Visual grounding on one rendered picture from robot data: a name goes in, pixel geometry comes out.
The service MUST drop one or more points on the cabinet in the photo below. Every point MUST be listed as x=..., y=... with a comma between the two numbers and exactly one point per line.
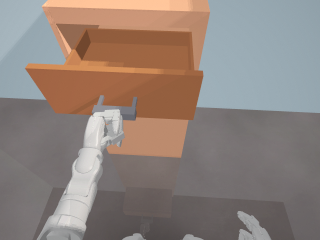
x=157, y=137

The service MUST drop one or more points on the robot shin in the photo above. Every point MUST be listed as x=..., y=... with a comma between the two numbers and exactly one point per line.
x=188, y=235
x=137, y=234

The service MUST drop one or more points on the drawer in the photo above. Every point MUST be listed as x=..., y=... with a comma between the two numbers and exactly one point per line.
x=155, y=66

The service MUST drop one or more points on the robot left shin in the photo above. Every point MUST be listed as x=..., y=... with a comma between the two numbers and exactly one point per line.
x=137, y=234

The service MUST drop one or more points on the robot left hand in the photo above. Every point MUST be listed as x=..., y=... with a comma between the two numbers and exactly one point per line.
x=96, y=129

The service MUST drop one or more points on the robot right shin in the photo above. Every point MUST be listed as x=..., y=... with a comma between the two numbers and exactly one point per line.
x=188, y=235

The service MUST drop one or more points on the handle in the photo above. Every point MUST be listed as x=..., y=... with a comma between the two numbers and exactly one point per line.
x=127, y=112

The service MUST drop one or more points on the left robot forearm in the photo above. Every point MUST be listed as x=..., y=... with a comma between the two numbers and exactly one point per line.
x=69, y=219

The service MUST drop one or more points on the robot right hand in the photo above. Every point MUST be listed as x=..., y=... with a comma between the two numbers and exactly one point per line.
x=258, y=233

